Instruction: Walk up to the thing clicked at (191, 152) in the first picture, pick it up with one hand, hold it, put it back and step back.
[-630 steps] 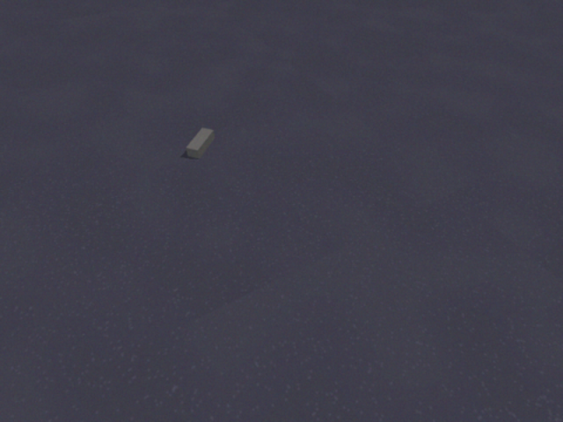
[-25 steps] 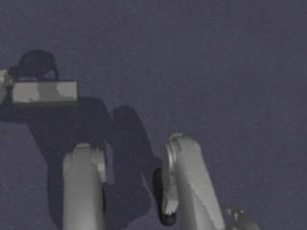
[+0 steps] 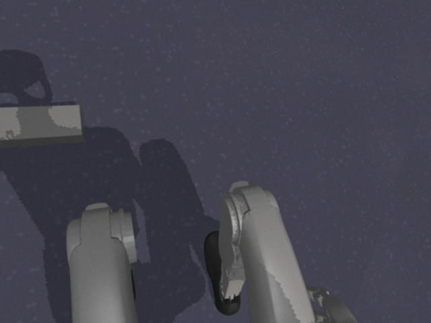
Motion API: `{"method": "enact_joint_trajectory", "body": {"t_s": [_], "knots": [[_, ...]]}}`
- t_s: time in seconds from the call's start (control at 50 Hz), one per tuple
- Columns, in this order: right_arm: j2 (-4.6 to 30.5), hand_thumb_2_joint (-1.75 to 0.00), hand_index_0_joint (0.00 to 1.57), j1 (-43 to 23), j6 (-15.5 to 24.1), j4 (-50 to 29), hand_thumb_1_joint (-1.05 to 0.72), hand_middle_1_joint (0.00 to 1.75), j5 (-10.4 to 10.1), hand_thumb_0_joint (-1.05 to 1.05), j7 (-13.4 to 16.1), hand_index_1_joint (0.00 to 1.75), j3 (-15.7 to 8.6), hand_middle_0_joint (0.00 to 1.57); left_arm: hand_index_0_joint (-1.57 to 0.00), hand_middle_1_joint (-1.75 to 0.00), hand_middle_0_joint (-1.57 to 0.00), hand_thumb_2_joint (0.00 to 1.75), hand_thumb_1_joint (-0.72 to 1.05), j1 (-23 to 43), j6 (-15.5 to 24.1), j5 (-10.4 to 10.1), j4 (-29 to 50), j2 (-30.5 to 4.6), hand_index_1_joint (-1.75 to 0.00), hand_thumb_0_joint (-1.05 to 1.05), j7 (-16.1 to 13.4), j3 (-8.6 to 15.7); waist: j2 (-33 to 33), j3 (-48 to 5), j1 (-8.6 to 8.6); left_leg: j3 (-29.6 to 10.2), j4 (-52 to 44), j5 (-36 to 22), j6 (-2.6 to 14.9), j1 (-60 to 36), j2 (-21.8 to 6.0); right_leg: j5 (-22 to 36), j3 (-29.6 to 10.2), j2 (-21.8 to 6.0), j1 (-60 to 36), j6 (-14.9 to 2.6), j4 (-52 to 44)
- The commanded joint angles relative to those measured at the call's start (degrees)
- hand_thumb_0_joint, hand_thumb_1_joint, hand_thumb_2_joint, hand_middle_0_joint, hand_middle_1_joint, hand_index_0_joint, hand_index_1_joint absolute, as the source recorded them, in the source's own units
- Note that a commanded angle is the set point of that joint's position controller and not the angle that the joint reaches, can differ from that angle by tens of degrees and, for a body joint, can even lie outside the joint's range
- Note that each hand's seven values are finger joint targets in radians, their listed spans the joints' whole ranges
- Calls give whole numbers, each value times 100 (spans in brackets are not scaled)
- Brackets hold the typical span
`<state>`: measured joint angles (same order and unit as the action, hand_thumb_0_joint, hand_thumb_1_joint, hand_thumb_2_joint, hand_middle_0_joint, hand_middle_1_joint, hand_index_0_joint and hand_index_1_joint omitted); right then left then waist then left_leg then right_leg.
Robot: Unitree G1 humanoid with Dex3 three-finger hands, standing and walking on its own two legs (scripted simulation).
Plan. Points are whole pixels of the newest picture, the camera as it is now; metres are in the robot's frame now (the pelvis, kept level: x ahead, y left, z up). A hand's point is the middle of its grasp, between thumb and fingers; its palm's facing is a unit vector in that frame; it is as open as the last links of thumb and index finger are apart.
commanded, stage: rise first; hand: left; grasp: from above
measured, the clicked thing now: (34, 126) +0.51 +0.31 -0.31
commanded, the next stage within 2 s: approach in 1.88 s
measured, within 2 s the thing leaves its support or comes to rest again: neither
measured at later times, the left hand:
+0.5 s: hand out of the picture +0.45 +0.36 -0.18, palm faces -0.46 -0.08 -0.89, open 14.2 cm
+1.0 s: hand out of the picture +0.46 +0.35 -0.19, palm faces -0.46 -0.07 -0.89, open 14.2 cm
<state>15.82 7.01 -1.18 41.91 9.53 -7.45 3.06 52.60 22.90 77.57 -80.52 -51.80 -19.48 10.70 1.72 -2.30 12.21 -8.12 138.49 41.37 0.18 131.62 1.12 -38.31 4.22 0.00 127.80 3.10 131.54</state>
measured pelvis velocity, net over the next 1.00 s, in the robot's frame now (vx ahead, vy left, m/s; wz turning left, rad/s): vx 0.00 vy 0.00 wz -0.03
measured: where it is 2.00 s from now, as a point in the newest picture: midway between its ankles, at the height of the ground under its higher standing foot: (175, 302)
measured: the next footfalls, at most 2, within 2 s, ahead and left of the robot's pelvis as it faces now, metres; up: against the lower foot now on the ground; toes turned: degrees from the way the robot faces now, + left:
none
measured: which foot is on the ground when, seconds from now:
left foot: down 0.00-1.00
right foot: down 0.00-1.00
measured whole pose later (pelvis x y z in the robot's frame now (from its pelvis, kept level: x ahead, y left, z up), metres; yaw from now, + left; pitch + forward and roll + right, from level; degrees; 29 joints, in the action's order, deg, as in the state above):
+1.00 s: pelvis +0.00 +0.00 -0.01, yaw -2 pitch +33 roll -12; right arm 16.2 8.3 0.3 40.6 9.5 -8.8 6.8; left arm 56.8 20.7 77.7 -85.2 -55.0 -21.3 9.8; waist 2.4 0.6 15.8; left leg -9.6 141.2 41.0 0.5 134.0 1.2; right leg -37.4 5.4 0.5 129.3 3.5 132.8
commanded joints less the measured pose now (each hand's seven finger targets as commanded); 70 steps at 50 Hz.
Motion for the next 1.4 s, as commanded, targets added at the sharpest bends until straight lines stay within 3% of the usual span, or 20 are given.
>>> {"method": "enact_joint_trajectory", "body": {"t_s": [0.0, 0.14, 0.16, 0.22, 0.32, 0.36, 0.42, 0.5, 0.54, 0.66, 0.7, 0.86, 0.92, 0.96, 1.02, 1.06, 1.2, 1.26, 1.3, 1.38], "knots": [[1510, -91, 20, 1171, -8, -31, -91, 30, 49, 0, 42, 30, -432, 20, -6, -102, -6, 102, -56, 1568, -41, -126, 741, -1734, -102, 0, -261, 210, -2033, -3773, -32, 391, -1626, -1402, 134, -3356, 29, 1082, 466, 134, -1458, -458, -1122], [1543, -91, 20, 1188, 6, -54, -91, 30, 32, 0, 14, 30, -417, 20, -6, -102, -6, 101, -56, 1594, -131, -214, 831, -1870, -102, 0, -251, 266, -2117, -3802, -42, 373, -1542, -1580, 130, -3438, 4, 1225, 469, 132, -1457, -457, -1073], [1557, -91, 20, 1226, 4, -51, -91, 30, 47, 0, 4, 30, -420, 20, -6, -101, -6, 102, -56, 1688, -138, -211, 862, -1874, -102, 0, -244, 253, -2139, -3804, 30, 355, -1542, -1563, 120, -3391, 2, 1247, 482, 122, -1475, -459, -1040], [1561, -91, 20, 1222, -11, -67, -91, 30, 47, 0, -6, 30, -397, 20, -6, -101, -7, 102, -57, 1709, -129, -268, 931, -1852, -101, 0, -230, 249, -2132, -3847, 35, 371, -1507, -1611, 127, -3323, 11, 1306, 469, 119, -1564, -439, -1049], [1557, -91, 20, 1238, -32, -97, -91, 30, 52, 0, -34, 30, -335, 20, -6, -101, -7, 102, -57, 1621, -120, -234, 831, -1880, -101, 0, -199, 220, -2176, -3769, 58, 355, -1473, -1629, 127, -3309, 12, 1302, 492, 135, -1541, -454, -1025], [1553, -90, 20, 1223, -36, -97, -91, 30, 48, 0, -33, 30, -313, 20, -4, -97, -9, 110, -61, 1672, -96, -251, 823, -1914, -102, 0, -202, 225, -2037, -3811, 82, 391, -1380, -1627, 161, -3201, 16, 1353, 482, 161, -1671, -448, -1063], [1589, -90, 20, 1228, -41, -87, -90, 30, 57, 0, -40, 30, -298, 20, -6, -99, -8, 104, -57, 1658, -84, -269, 818, -1957, -101, 0, -240, 293, -2102, -3877, 61, 371, -1412, -1691, 139, -3252, 9, 1381, 497, 171, -1655, -445, -1011], [1585, -90, 20, 1215, -32, -94, -91, 30, 48, 0, -45, 30, -256, 20, -6, -99, -8, 105, -58, 1876, -66, -200, 697, -1850, -102, 0, -248, 107, -2130, -3602, 202, 352, -1411, -1400, 144, -3055, 5, 1195, 536, 186, -1487, -465, -1025], [1606, -90, 20, 1260, -7, -97, -90, 30, 51, 0, -46, 30, -240, 20, -6, -99, -8, 105, -58, 1770, -79, -198, 589, -1921, -101, 0, -286, 201, -2106, -3561, 170, 345, -1417, -1394, 146, -3095, 0, 1192, 543, 169, -1540, -443, -1025], [1630, -90, 20, 1282, 26, -94, -91, 30, 24, 0, -61, 30, -217, 20, -5, -99, -8, 106, -59, 1981, -119, -135, 533, -1909, -102, 0, -335, 106, -2169, -3579, 272, 314, -1423, -1363, 131, -3055, 1, 1194, 581, 185, -1472, -451, -979], [1624, -90, 20, 1288, 47, -80, -90, 30, 31, 0, -61, 30, -204, 20, -5, -99, -8, 106, -59, 1914, -149, -159, 481, -1920, -102, 0, -354, 139, -2141, -3562, 215, 351, -1381, -1419, 149, -3084, 5, 1231, 566, 180, -1509, -434, -997], [1646, -90, 20, 1293, 99, -100, -91, 30, 9, 0, -81, 30, -152, 20, -6, -99, -9, 106, -59, 2060, -191, -132, 371, -1949, -102, 0, -402, 61, -2148, -3539, 357, 306, -1346, -1387, 138, -2980, -9, 1264, 596, 197, -1487, -447, -951], [1641, -90, 20, 1301, 121, -98, -91, 30, 4, 0, -77, 30, -119, 20, -7, -97, -10, 106, -58, 2014, -206, -129, 345, -1970, -101, 0, -425, 83, -2245, -3465, 295, 332, -1406, -1277, 124, -2964, -6, 1165, 595, 201, -1499, -440, -991], [1671, -90, 20, 1298, 134, -109, -90, 30, 8, 0, -77, 30, -120, 20, -6, -98, -9, 105, -58, 2052, -223, -122, 361, -2069, -101, 0, -448, 138, -2272, -3548, 325, 287, -1351, -1389, 116, -3045, -22, 1248, 612, 193, -1452, -441, -927], [1665, -90, 20, 1287, 151, -120, -91, 30, -4, 0, -87, 30, -99, 20, -7, -98, -10, 104, -57, 2094, -233, -129, 312, -1928, -101, 0, -435, 11, -2259, -3430, 405, 276, -1358, -1352, 115, -2978, -25, 1233, 626, 194, -1413, -438, -931], [1672, -90, 20, 1314, 164, -110, -91, 30, -13, 0, -90, 30, -82, 20, -7, -99, -9, 104, -57, 1971, -243, -95, 234, -2014, -102, 0, -451, 63, -2275, -3421, 345, 296, -1363, -1364, 114, -2977, -12, 1246, 622, 198, -1459, -446, -921], [1694, -90, 20, 1335, 215, -130, -91, 30, -12, 0, -103, 30, -85, 20, -8, -98, -10, 104, -57, 1988, -279, -131, 321, -2044, -101, 0, -450, 94, -2290, -3377, 380, 289, -1323, -1371, 104, -2989, -28, 1261, 622, 183, -1439, -453, -921], [1693, -90, 20, 1332, 203, -147, -90, 30, -1, 0, -109, 30, -80, 20, -9, -96, -11, 103, -55, 1970, -247, -143, 462, -2080, -99, 0, -465, 122, -2446, -3649, 359, 312, -1320, -1479, 106, -3076, -26, 1357, 633, 204, -1620, -437, -913], [1670, -90, 20, 1339, 214, -128, -91, 30, -22, 0, -115, 30, -102, 20, -9, -98, -11, 103, -55, 1948, -285, -171, 393, -1933, -100, 0, -444, 46, -2353, -3495, 386, 289, -1347, -1427, 97, -3048, -33, 1310, 635, 196, -1477, -452, -919], [1665, -90, 20, 1366, 210, -128, -90, 30, -30, 0, -119, 30, -81, 20, -9, -99, -10, 102, -55, 1987, -317, -129, 363, -1975, -100, 0, -436, 34, -2337, -3508, 403, 309, -1325, -1461, 107, -2981, -26, 1365, 623, 205, -1544, -457, -924]]}}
